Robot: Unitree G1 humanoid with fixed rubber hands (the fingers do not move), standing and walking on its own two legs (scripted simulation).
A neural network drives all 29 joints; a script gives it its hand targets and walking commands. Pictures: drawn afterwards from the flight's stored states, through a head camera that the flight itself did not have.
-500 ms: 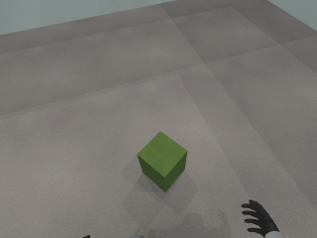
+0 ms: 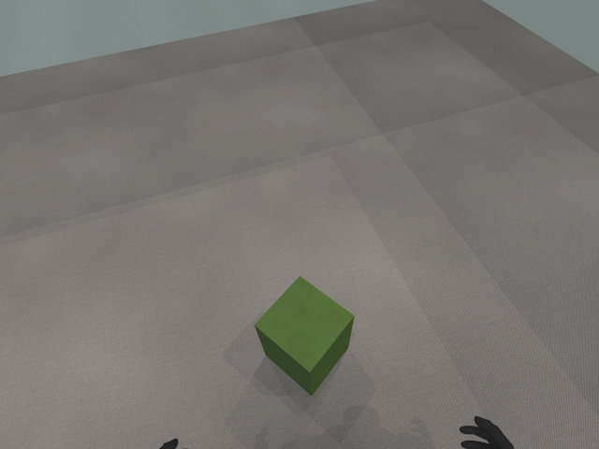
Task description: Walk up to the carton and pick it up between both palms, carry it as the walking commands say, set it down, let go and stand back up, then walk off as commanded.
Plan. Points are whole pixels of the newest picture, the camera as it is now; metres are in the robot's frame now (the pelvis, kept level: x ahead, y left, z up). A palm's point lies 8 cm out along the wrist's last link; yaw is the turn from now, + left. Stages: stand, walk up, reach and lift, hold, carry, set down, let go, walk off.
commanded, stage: walk up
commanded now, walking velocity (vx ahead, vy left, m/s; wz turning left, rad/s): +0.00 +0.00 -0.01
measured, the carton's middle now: (305, 337) +0.47 +0.03 -0.63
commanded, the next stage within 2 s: none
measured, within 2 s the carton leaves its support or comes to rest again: neither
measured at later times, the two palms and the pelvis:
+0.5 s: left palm out of the picture +0.07 +0.21 -0.11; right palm out of the picture +0.08 -0.25 -0.11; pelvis -0.01 -0.02 +0.00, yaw +0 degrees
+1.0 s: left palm out of the picture +0.04 +0.23 -0.11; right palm out of the picture +0.04 -0.26 -0.10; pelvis -0.05 -0.01 +0.00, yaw +0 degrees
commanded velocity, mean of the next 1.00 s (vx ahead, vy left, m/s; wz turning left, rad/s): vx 0.00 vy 0.00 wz -0.11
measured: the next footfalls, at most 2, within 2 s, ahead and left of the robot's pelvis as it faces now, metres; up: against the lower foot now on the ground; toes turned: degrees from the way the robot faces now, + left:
right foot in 1.62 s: -0.03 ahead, -0.11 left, +0.00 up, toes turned -12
left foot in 1.98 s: +0.06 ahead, +0.17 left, +0.00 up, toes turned -6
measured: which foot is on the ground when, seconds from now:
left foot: down 0.00-1.00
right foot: down 0.00-1.00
